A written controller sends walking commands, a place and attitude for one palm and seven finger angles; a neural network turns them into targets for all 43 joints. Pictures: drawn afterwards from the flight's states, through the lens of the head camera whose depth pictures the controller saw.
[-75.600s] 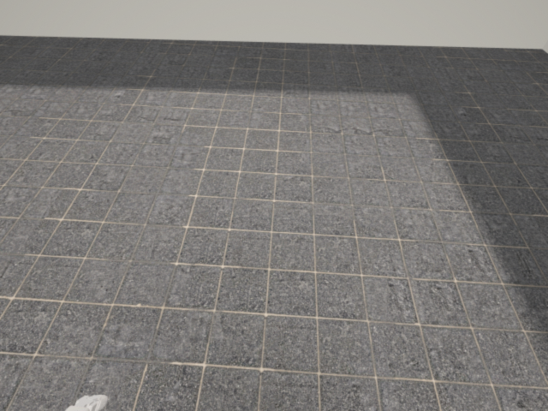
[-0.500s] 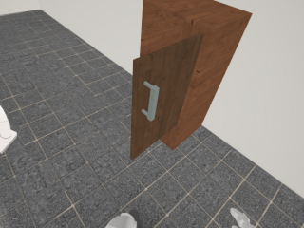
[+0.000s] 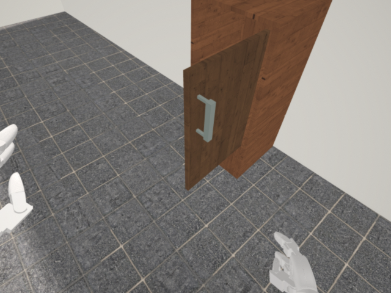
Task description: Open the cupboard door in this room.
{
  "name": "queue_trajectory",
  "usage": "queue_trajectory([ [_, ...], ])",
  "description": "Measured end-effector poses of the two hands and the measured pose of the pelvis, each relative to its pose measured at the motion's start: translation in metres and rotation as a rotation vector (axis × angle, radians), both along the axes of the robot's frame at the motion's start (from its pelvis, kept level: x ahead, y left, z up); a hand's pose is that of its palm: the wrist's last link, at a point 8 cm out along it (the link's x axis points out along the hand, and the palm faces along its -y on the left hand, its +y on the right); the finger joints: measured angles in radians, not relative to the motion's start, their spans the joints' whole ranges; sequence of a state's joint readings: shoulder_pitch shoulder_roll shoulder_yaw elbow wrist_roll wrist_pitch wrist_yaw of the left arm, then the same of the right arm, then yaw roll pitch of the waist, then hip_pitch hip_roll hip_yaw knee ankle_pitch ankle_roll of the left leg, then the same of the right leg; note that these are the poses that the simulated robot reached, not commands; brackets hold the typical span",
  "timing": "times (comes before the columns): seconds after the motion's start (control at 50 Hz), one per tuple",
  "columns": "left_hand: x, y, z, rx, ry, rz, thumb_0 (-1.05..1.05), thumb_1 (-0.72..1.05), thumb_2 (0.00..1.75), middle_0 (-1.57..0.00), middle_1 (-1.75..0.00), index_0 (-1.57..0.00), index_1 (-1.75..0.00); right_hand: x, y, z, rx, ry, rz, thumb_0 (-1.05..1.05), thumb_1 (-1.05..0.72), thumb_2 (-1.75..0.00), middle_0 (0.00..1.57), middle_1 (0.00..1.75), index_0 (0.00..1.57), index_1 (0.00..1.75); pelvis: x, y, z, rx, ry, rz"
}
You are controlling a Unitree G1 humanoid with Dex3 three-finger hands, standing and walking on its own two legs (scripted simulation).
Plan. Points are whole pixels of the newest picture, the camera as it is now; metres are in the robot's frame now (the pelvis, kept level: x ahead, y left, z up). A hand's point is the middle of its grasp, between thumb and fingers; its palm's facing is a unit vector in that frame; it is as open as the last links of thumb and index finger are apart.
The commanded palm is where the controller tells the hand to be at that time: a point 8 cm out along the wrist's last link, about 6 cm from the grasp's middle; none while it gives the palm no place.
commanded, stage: stop stepping back and stand still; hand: left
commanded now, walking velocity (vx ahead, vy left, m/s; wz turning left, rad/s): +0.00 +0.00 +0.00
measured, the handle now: (204, 118) +0.61 +0.01 -0.03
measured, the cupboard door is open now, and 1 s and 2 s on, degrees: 91 91 91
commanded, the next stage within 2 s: let the arm hang, fingers relaxed in 0.16 s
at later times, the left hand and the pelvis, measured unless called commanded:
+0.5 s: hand out of the picture +0.13 +0.20 -0.14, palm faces -0.05 -0.96 -0.27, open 7.4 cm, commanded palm none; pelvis +0.00 +0.00 -0.01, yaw +0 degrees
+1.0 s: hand out of the picture -0.04 +0.17 -0.17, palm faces +0.04 -0.98 -0.21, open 7.3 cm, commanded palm none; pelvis +0.01 +0.00 +0.00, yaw +0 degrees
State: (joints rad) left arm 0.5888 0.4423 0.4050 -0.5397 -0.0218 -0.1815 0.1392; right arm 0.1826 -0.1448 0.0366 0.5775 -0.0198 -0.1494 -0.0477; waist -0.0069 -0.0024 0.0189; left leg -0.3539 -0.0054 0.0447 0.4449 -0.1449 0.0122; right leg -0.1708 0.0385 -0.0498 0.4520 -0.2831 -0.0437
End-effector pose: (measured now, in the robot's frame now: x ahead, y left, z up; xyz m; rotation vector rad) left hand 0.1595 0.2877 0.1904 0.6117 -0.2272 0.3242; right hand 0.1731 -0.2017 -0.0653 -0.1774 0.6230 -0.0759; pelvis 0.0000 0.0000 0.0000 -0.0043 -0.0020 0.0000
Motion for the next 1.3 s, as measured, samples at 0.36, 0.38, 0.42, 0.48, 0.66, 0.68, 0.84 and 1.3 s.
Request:
queue_trajectory([
  [0.36, 0.035, 0.012, -0.127, -0.188, 0.456, 0.057, 0.00, 0.90, 0.90, -0.21, -0.30, -0.20, -0.30, -0.063, -0.058, -0.051, -0.072, 0.295, -0.054, 0.01, -0.90, -0.89, 0.20, 0.30, 0.20, 0.30, -0.005, 0.004, -0.006, -0.014, 0.007, 0.003],
  [0.38, 0.033, 0.009, -0.157, -0.228, 0.579, 0.070, 0.00, 0.90, 0.90, -0.20, -0.30, -0.20, -0.30, -0.066, -0.060, -0.056, -0.071, 0.323, -0.057, 0.01, -0.90, -0.89, 0.20, 0.30, 0.20, 0.30, -0.006, 0.004, -0.008, -0.013, 0.006, 0.005],
  [0.42, 0.018, -0.003, -0.215, -0.308, 0.807, 0.095, 0.00, 0.91, 0.90, -0.20, -0.30, -0.20, -0.30, -0.073, -0.064, -0.062, -0.070, 0.371, -0.074, 0.01, -0.90, -0.89, 0.20, 0.30, 0.20, 0.30, -0.006, 0.003, -0.010, -0.009, -0.003, 0.007],
  [0.48, -0.021, -0.031, -0.283, -0.425, 1.092, 0.120, 0.01, 0.91, 0.90, -0.20, -0.30, -0.20, -0.30, -0.091, -0.067, -0.064, -0.081, 0.449, -0.101, 0.01, -0.91, -0.89, 0.20, 0.30, 0.20, 0.30, -0.005, 0.001, -0.010, -0.002, -0.020, 0.008],
  [0.66, -0.153, -0.063, -0.339, -0.624, 1.500, 0.319, -0.01, 0.99, 0.90, -0.21, -0.30, -0.21, -0.30, -0.153, -0.050, -0.069, -0.072, 0.747, -0.107, 0.01, -0.91, -0.89, 0.20, 0.30, 0.20, 0.30, 0.000, -0.008, 0.000, -0.010, -0.025, 0.020],
  [0.68, -0.166, -0.062, -0.338, -0.625, 1.530, 0.343, -0.01, 0.99, 0.90, -0.21, -0.30, -0.21, -0.30, -0.158, -0.046, -0.071, -0.063, 0.768, -0.107, 0.01, -0.91, -0.89, 0.20, 0.30, 0.20, 0.30, 0.000, -0.008, 0.001, -0.011, -0.025, 0.021],
  [0.84, -0.221, -0.058, -0.324, -0.614, 1.673, 0.463, 0.00, 0.94, 0.90, -0.21, -0.30, -0.20, -0.30, -0.173, -0.018, -0.083, 0.020, 0.833, -0.112, 0.01, -0.91, -0.89, 0.20, 0.30, 0.20, 0.30, 0.006, -0.006, 0.003, -0.008, -0.031, 0.014],
  [1.3, -0.144, -0.084, -0.333, -0.643, 1.529, 0.333, 0.01, 0.93, 0.90, -0.20, -0.30, -0.20, -0.30, -0.161, -0.015, -0.083, 0.035, 0.802, -0.140, 0.01, -0.91, -0.89, 0.20, 0.30, 0.20, 0.30, 0.024, -0.007, 0.004, 0.010, -0.032, 0.004],
])
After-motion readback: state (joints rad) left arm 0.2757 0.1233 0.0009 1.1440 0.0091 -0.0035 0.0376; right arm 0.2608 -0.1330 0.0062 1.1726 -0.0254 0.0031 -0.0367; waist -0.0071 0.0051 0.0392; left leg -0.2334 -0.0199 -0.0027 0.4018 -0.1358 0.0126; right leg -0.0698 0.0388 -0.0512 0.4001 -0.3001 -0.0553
